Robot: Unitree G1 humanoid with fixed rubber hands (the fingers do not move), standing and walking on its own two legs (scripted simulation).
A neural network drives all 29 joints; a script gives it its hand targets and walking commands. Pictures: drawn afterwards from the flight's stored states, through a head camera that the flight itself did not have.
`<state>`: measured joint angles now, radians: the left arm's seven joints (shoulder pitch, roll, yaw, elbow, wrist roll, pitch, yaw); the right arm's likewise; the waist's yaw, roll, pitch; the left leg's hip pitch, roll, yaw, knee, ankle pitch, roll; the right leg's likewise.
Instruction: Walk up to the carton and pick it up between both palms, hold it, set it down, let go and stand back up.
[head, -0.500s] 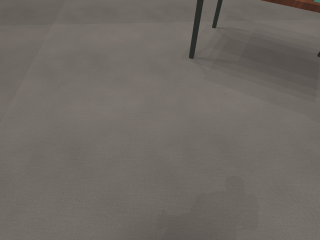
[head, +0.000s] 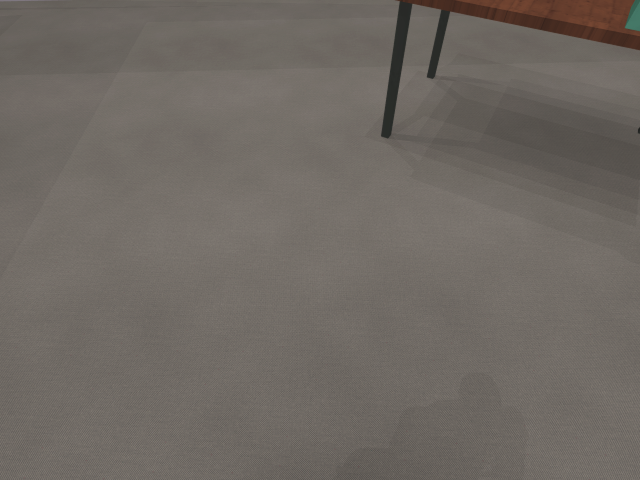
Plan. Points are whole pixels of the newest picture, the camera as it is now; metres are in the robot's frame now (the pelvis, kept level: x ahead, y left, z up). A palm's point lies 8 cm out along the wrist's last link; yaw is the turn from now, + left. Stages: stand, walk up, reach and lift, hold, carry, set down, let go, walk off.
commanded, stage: stand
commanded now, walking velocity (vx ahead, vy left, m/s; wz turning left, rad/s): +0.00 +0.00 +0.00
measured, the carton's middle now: out of the picture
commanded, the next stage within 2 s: none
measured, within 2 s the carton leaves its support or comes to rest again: neither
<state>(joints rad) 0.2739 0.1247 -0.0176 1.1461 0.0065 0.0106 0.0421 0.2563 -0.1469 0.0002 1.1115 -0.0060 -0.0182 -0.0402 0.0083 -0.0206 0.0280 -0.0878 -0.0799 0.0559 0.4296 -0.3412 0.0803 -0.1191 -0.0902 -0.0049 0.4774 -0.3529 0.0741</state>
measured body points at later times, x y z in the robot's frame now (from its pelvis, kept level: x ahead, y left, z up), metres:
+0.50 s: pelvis -0.01 -0.02 +0.00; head +0.00 -0.03 +0.45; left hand -0.06 +0.18 -0.16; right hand -0.04 -0.23 -0.16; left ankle -0.07 +0.07 -0.74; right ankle -0.06 -0.16 -0.74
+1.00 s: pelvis -0.02 -0.03 +0.01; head -0.01 -0.03 +0.45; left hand -0.06 +0.15 -0.16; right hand -0.06 -0.23 -0.16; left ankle -0.07 +0.07 -0.74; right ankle -0.06 -0.16 -0.74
